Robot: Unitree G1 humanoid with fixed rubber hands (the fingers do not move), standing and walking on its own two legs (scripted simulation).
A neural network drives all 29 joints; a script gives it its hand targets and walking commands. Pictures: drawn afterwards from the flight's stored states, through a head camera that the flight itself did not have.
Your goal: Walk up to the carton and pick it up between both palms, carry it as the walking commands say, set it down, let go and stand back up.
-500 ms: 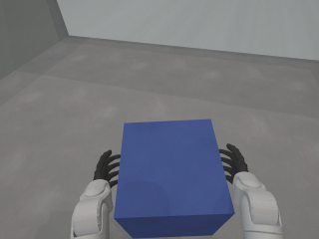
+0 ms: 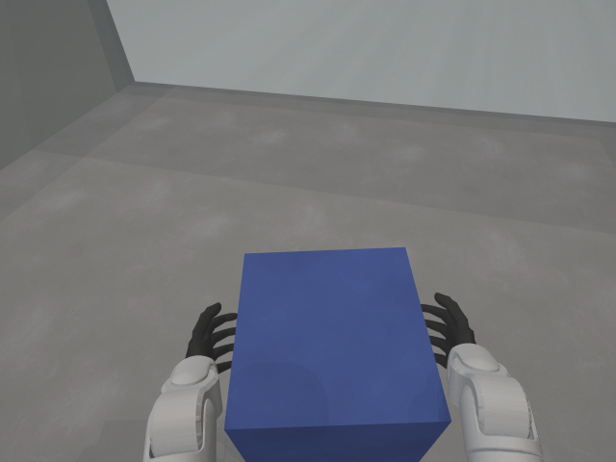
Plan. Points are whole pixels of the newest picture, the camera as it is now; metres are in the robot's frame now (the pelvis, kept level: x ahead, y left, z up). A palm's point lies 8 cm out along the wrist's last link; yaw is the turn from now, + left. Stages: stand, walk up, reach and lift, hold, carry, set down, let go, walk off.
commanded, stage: carry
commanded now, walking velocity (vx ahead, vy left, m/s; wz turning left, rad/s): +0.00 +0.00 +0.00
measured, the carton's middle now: (329, 365) +0.29 +0.00 -0.05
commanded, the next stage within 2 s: hold in 1.72 s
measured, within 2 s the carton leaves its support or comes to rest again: neither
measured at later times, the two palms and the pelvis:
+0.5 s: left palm (202, 375) +0.24 +0.16 +0.04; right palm (464, 366) +0.24 -0.16 +0.04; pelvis -0.02 +0.00 +0.00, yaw +0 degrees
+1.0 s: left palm (205, 358) +0.26 +0.16 +0.05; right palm (461, 348) +0.26 -0.16 +0.04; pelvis +0.00 +0.00 +0.00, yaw +0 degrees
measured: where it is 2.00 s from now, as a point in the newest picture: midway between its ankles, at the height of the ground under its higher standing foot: outside the picture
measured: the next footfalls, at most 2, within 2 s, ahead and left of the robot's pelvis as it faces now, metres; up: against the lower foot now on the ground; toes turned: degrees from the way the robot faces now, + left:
none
